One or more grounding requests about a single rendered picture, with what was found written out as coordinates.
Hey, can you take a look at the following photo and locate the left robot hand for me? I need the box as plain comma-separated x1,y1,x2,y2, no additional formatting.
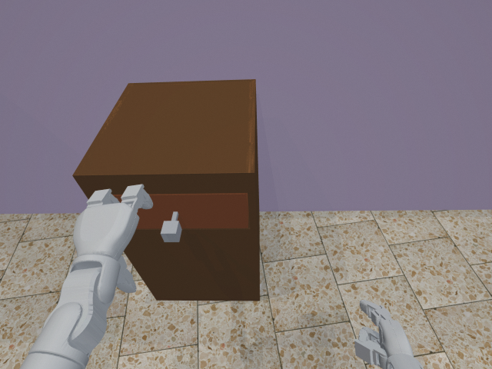
73,184,153,293

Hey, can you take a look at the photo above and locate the cabinet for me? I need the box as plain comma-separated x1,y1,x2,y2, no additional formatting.
72,79,260,301

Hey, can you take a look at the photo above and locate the right robot forearm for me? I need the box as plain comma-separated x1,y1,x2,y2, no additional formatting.
386,354,424,369

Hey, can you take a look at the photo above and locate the right robot hand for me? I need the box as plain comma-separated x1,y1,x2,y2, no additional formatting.
354,300,414,369

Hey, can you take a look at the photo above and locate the drawer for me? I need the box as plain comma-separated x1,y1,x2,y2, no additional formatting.
113,193,249,229

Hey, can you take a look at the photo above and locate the handle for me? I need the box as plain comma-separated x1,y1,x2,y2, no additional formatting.
161,211,182,242

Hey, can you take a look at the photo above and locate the left robot forearm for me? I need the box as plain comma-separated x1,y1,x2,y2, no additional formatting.
19,254,121,369

